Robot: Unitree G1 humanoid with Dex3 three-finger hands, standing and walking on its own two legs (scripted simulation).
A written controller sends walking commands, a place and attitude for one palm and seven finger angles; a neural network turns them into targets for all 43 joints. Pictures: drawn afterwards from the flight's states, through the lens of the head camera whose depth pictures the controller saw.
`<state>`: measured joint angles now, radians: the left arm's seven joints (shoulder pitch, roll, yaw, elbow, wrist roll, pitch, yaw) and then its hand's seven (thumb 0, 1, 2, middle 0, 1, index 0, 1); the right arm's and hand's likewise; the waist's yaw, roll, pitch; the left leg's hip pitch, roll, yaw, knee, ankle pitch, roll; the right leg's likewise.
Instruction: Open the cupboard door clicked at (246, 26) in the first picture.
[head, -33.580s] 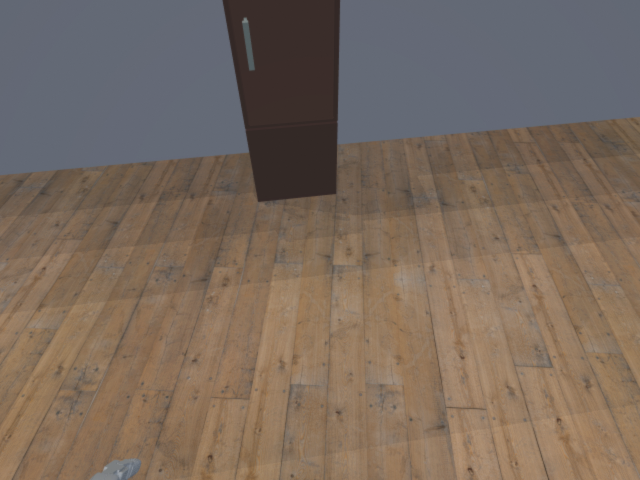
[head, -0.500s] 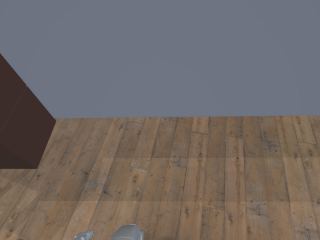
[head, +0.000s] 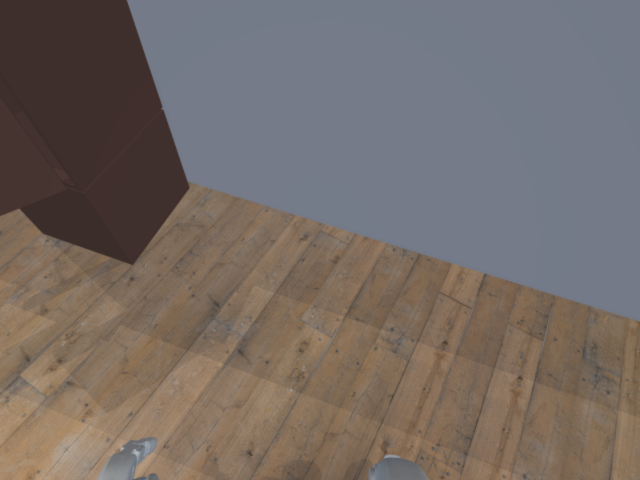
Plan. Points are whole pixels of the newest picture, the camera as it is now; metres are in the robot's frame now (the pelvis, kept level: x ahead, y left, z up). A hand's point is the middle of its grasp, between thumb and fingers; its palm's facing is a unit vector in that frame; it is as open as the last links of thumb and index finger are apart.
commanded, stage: turn to face it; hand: left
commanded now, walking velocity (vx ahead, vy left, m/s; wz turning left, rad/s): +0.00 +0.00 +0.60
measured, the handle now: out of the picture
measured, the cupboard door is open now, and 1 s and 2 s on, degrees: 56 56 56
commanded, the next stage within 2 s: take the last steps up to it in 1.06 s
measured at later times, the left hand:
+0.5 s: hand out of the picture +0.01 +0.15 -0.16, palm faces +0.35 -0.90 -0.25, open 7.4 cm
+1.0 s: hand out of the picture +0.02 +0.17 -0.16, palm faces +0.52 -0.81 -0.25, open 7.4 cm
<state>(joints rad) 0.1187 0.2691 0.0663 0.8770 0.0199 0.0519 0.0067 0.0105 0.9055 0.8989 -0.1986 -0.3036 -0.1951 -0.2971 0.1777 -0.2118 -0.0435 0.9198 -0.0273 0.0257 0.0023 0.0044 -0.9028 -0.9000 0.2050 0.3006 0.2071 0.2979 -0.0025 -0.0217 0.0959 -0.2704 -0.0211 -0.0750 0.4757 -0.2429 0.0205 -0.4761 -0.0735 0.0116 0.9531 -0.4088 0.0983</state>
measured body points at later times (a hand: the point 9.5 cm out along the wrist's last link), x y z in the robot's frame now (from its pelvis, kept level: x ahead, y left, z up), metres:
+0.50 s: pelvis +0.02 -0.05 +0.00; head +0.07 -0.04 +0.44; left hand -0.01 +0.20 -0.14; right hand +0.20 -0.27 -0.15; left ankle -0.03 +0.07 -0.70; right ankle +0.01 -0.15 -0.74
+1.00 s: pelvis +0.04 -0.06 -0.01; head +0.08 -0.03 +0.44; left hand -0.01 +0.21 -0.15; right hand +0.22 -0.23 -0.16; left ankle -0.03 +0.06 -0.74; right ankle +0.11 -0.16 -0.74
